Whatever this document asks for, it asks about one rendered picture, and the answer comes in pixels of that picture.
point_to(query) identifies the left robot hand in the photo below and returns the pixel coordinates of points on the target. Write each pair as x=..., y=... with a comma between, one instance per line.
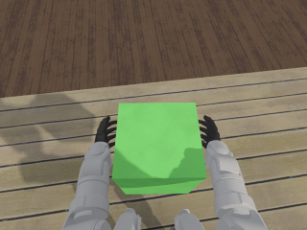
x=103, y=132

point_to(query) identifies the left robot forearm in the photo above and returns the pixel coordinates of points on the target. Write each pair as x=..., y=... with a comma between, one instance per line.
x=90, y=200

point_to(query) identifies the carton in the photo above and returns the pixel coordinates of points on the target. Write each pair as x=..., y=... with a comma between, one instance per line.
x=158, y=149

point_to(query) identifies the right robot hand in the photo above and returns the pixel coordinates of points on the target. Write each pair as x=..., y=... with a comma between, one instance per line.
x=211, y=131

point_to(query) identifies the left robot thigh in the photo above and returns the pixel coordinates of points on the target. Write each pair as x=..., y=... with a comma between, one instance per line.
x=128, y=221

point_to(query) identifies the robot thigh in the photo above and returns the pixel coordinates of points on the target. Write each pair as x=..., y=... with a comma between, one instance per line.
x=128, y=221
x=187, y=221

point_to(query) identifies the right robot forearm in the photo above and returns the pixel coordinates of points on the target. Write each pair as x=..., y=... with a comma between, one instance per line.
x=231, y=196

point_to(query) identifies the right robot thigh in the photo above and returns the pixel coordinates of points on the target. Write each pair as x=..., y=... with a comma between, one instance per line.
x=187, y=221

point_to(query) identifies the left robot upper arm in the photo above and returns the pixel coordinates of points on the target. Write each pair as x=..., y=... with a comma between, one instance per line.
x=94, y=224

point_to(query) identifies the right robot upper arm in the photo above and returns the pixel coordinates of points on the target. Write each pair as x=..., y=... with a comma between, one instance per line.
x=232, y=223

